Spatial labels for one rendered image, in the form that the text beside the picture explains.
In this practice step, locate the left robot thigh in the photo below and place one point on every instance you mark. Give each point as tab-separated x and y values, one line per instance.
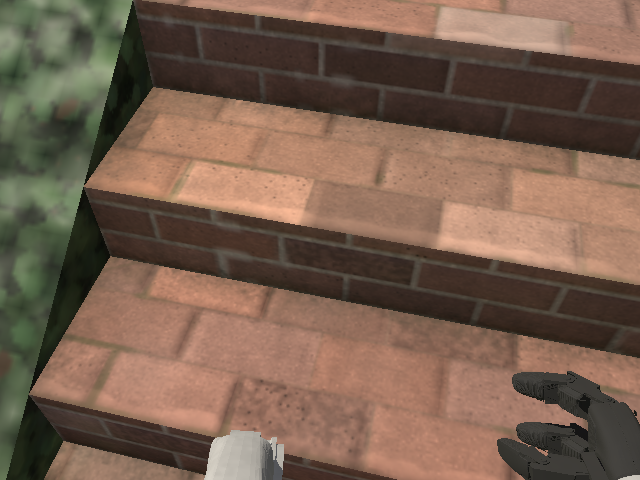
245	455

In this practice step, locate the right robot hand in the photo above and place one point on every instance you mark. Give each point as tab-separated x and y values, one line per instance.
609	450

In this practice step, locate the robot left shin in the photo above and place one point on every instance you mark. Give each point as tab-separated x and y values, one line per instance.
212	446

